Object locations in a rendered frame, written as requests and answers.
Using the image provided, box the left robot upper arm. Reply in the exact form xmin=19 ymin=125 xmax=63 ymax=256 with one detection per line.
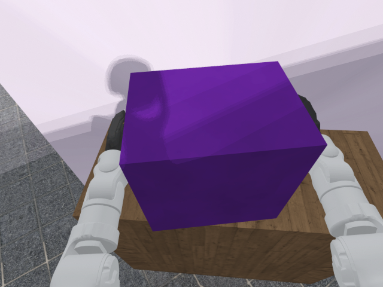
xmin=52 ymin=253 xmax=120 ymax=287

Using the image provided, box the right robot hand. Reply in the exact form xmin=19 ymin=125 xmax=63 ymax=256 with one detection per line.
xmin=298 ymin=95 xmax=320 ymax=131

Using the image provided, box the right robot upper arm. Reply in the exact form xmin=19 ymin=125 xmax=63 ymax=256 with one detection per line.
xmin=330 ymin=233 xmax=383 ymax=287

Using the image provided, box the left robot hand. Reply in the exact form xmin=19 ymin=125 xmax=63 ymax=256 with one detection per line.
xmin=105 ymin=110 xmax=126 ymax=151

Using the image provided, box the right robot forearm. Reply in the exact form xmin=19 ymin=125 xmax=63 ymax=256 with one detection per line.
xmin=309 ymin=134 xmax=383 ymax=238

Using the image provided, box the pedestal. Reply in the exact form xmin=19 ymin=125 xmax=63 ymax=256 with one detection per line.
xmin=72 ymin=123 xmax=383 ymax=284

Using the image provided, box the carton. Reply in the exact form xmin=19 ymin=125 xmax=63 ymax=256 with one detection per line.
xmin=119 ymin=61 xmax=327 ymax=231

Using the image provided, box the left robot forearm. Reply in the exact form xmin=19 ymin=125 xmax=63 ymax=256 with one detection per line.
xmin=50 ymin=149 xmax=128 ymax=287

